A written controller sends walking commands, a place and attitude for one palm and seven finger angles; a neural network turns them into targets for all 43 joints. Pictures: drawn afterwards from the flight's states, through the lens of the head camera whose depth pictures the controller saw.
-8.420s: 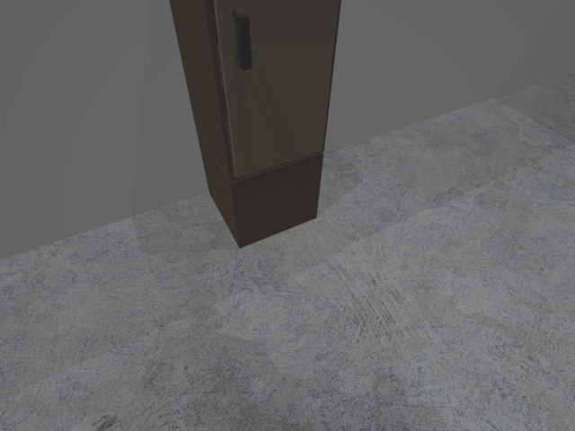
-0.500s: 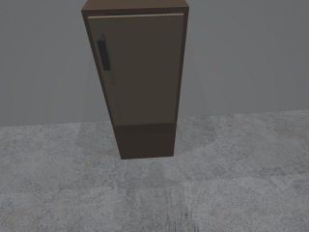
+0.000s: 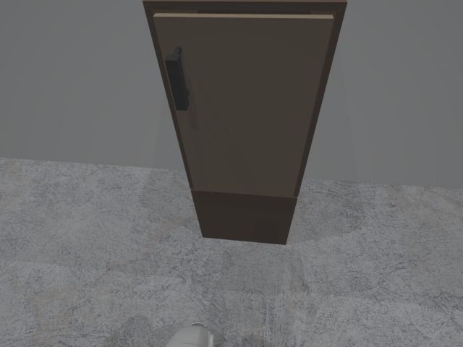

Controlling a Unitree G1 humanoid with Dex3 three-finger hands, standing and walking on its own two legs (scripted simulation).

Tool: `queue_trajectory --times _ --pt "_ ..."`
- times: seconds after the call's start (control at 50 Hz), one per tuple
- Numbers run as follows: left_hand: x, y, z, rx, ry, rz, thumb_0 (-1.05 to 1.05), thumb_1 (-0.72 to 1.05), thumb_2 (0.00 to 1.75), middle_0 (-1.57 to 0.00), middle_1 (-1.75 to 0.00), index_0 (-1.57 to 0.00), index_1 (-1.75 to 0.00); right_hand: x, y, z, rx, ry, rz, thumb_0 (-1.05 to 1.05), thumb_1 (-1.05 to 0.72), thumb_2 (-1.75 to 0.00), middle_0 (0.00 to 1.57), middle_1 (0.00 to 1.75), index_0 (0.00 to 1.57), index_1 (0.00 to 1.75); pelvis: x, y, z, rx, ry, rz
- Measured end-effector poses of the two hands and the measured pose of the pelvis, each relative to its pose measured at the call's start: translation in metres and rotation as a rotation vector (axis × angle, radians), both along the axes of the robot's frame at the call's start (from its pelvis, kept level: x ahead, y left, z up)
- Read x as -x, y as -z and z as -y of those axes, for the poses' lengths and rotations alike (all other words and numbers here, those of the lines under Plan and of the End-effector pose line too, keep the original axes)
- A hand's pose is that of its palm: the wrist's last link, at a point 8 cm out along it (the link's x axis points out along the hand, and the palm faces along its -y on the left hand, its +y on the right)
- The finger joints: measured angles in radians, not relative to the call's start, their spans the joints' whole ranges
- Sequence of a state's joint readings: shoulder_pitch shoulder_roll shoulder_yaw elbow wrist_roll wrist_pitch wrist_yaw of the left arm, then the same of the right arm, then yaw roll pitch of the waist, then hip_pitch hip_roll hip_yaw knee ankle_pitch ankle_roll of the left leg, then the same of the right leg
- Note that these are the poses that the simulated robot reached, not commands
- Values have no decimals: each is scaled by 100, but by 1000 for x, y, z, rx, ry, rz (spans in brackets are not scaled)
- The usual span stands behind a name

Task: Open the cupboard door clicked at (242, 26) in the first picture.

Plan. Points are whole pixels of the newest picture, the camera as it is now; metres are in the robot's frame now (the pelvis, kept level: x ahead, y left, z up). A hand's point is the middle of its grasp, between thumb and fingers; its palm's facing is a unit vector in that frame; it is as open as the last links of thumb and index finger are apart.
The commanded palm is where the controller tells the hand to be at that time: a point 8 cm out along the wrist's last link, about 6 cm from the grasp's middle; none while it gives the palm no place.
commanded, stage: come to a stop and stand still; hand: left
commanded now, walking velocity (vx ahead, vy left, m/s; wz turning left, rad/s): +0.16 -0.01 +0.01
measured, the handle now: (180, 78) +0.63 +0.19 +0.13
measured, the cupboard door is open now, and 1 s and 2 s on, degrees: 0 0 0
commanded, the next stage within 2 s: look again from close up in 1.56 s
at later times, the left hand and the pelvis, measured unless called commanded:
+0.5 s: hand (148, 334) +0.16 +0.20 -0.17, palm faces +0.05 -0.96 -0.26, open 7.3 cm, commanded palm none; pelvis +0.07 -0.01 +0.00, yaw -2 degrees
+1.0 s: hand out of the picture +0.05 +0.16 -0.14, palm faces +0.07 -0.95 -0.30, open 7.3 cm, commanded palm none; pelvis +0.04 -0.04 +0.01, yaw -1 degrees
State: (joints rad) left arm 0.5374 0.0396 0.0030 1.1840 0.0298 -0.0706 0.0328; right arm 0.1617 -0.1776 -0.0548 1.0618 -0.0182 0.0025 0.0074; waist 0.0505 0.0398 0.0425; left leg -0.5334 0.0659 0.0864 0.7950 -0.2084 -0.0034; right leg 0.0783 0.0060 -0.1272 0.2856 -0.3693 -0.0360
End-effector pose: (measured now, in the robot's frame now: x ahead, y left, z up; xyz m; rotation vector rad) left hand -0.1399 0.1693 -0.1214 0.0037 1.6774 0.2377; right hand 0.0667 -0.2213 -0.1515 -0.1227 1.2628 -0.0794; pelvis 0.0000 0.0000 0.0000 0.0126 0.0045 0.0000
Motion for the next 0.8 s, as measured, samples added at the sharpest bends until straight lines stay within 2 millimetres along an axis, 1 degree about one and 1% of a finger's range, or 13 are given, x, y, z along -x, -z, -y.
queue_trajectory --times 0.06,0.1,0.16,0.24,0.34,0.4,0.46,0.52,0.6,0.64,0.7,0.74,0.8 --pt "-10 6 -1 27 -25 -51 0 91 90 -20 -30 -20 -30 -60 1 -20 -1 -42 78 1 -91 -90 20 30 19 30 -26 8 -10 2 1 -5" --pt "-24 13 -8 41 -30 -75 0 91 89 -20 -30 -20 -30 -93 1 -33 6 -52 137 1 -91 -90 20 30 20 30 -45 15 -18 12 0 -3" --pt "-62 21 -24 29 -10 -44 0 91 89 -20 -30 -20 -30 -116 -6 -46 11 -41 177 0 -91 -90 20 30 20 30 -63 13 -25 4 20 12" --pt "-134 27 -49 -7 53 80 0 91 90 -20 -30 -20 -30 -119 -17 -52 21 7 162 0 -91 -90 20 30 20 30 -77 2 -27 10 31 28" --pt "-221 27 -76 -66 121 266 0 91 90 -19 -30 -20 -30 -121 -32 -26 82 50 173 -5 -94 -90 21 30 20 30 -78 -3 -19 21 26 29" --pt "-259 23 -84 -102 139 361 0 91 90 -19 -30 -20 -30 -111 -35 -5 114 50 137 -4 -93 -90 21 30 20 30 -76 -4 -10 27 23 29" --pt "-282 16 -84 -130 159 425 0 91 90 -19 -30 -20 -30 -95 -33 16 131 64 105 -3 -92 -90 20 30 20 30 -74 -3 2 28 23 29" --pt "-294 10 -73 -149 192 457 0 91 90 -19 -30 -20 -30 -77 -25 36 125 85 77 -1 -92 -90 20 30 20 30 -71 0 14 20 29 28" --pt "-295 7 -49 -175 240 483 0 91 90 -19 -30 -20 -30 -51 0 60 80 117 37 0 -91 -90 20 30 20 30 -67 10 35 -13 40 24" --pt "-287 4 -34 -180 258 478 0 91 90 -19 -30 -20 -30 -35 11 69 56 135 6 0 -91 -90 20 30 20 30 -63 13 43 -10 44 28" --pt "-269 -6 -16 -169 261 453 0 91 90 -19 -30 -20 -30 -14 15 74 28 141 -58 0 -91 -90 20 30 20 30 -59 6 49 -25 35 27" --pt "-256 -12 -9 -169 248 431 0 91 89 -20 -30 -20 -30 -2 13 75 9 138 -89 0 -91 -90 20 30 20 30 -56 0 52 -41 39 24" --pt "-239 -19 -9 -184 222 402 0 92 89 -20 -30 -21 -30 14 9 75 -10 127 -122 1 -91 -90 20 30 20 30 -51 -7 54 -54 34 15"
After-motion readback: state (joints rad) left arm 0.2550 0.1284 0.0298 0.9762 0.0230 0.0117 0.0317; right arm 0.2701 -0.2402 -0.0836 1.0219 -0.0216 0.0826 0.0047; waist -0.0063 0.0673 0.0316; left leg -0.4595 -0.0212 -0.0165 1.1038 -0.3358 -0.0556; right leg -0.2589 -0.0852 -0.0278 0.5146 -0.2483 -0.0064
